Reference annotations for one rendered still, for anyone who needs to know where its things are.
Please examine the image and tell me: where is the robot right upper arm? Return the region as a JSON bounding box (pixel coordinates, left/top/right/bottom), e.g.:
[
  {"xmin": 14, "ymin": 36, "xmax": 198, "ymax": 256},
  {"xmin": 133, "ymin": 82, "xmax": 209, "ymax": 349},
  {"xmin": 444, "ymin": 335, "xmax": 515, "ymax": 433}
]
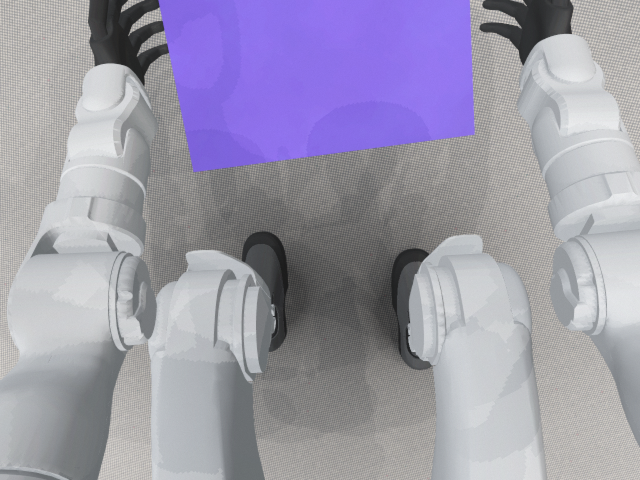
[{"xmin": 550, "ymin": 229, "xmax": 640, "ymax": 447}]

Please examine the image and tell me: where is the left robot thigh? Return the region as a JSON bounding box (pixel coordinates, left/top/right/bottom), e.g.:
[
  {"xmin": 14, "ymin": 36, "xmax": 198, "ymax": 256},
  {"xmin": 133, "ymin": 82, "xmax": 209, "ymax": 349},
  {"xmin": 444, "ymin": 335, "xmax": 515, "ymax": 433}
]
[{"xmin": 151, "ymin": 269, "xmax": 270, "ymax": 480}]

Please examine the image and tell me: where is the right robot hand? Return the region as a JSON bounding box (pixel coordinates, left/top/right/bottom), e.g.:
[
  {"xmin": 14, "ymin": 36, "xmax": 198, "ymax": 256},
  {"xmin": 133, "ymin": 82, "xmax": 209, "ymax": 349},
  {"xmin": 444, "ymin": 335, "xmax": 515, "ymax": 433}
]
[{"xmin": 480, "ymin": 0, "xmax": 573, "ymax": 66}]

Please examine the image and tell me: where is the robot left shin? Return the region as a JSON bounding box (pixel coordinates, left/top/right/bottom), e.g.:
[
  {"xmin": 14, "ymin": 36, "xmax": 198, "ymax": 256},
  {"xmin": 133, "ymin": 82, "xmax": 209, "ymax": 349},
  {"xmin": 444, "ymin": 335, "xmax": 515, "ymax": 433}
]
[{"xmin": 148, "ymin": 250, "xmax": 276, "ymax": 359}]

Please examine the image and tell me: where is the left robot hand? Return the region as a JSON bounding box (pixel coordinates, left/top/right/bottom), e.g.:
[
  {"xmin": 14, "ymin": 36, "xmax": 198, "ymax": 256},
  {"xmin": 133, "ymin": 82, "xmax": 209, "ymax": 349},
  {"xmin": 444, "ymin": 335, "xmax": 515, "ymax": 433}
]
[{"xmin": 88, "ymin": 0, "xmax": 169, "ymax": 86}]

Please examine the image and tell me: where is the carton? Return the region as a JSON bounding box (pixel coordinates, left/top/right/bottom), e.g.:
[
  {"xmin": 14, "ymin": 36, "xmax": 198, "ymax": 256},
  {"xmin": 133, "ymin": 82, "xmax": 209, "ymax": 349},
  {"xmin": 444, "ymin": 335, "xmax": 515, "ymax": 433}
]
[{"xmin": 158, "ymin": 0, "xmax": 475, "ymax": 172}]

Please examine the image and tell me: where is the robot right forearm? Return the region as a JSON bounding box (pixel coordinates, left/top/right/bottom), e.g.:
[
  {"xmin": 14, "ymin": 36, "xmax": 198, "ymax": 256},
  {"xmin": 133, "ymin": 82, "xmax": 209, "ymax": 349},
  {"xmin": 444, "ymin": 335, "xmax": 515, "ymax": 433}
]
[{"xmin": 517, "ymin": 34, "xmax": 640, "ymax": 242}]

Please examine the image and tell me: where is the robot left forearm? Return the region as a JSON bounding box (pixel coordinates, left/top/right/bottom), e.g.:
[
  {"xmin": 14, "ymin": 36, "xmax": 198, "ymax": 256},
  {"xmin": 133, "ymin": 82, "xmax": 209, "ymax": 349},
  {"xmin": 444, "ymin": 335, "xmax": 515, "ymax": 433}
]
[{"xmin": 7, "ymin": 63, "xmax": 158, "ymax": 349}]

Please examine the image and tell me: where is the robot left upper arm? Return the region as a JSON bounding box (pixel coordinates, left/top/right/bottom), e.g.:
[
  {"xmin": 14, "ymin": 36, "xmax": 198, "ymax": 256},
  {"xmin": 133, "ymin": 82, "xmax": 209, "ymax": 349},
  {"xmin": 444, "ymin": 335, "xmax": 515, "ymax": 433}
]
[{"xmin": 0, "ymin": 251, "xmax": 157, "ymax": 480}]

